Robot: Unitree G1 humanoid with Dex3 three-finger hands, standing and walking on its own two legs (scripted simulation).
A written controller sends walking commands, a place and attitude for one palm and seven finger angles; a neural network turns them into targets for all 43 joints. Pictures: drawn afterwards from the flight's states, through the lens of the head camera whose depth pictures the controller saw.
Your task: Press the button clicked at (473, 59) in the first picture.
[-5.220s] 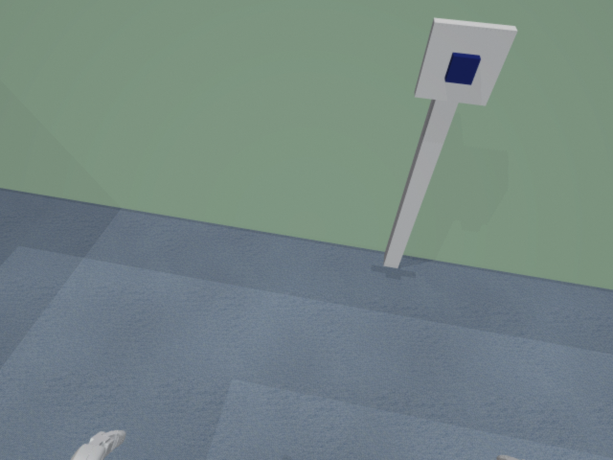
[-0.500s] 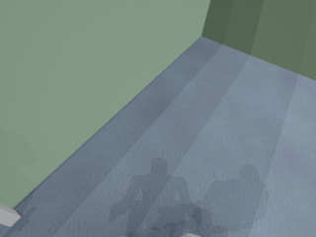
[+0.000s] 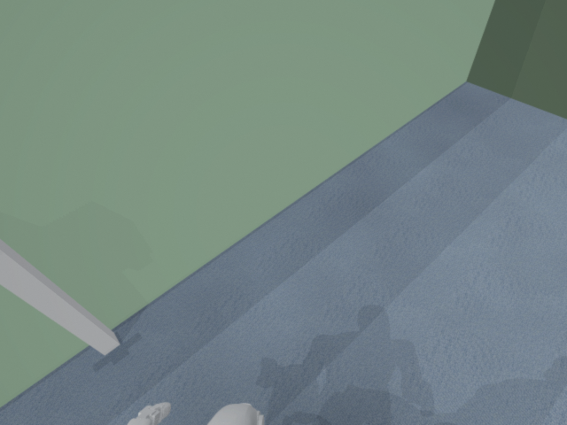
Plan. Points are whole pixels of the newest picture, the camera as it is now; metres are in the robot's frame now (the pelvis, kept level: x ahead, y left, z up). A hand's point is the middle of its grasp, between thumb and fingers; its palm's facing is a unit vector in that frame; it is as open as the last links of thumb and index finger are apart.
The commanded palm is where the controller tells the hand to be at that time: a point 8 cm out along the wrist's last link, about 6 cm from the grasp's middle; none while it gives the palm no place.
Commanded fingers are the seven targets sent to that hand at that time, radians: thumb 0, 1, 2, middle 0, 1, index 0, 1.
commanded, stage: turn to face it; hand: left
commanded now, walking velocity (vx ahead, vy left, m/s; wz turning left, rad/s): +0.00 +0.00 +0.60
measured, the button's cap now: out of the picture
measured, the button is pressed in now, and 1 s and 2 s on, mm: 0 0 0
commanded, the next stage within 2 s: take the last steps up to it in 1.00 s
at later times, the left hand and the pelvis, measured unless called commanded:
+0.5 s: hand out of the picture -0.03 +0.27 -0.17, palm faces +0.34 -0.90 -0.27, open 7.4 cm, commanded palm none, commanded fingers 0.00 0.90 0.90 -0.20 -0.30 -0.20 -0.30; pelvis -0.01 +0.04 +0.00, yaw +18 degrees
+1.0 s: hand out of the picture -0.03 +0.18 -0.14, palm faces +0.55 -0.79 -0.28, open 7.4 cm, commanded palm none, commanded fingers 0.00 0.90 0.90 -0.20 -0.30 -0.20 -0.30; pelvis +0.00 -0.02 +0.00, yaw +34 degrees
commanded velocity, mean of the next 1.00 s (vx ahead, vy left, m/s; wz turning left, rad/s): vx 0.00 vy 0.00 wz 0.50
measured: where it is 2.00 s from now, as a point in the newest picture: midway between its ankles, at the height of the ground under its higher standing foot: outside the picture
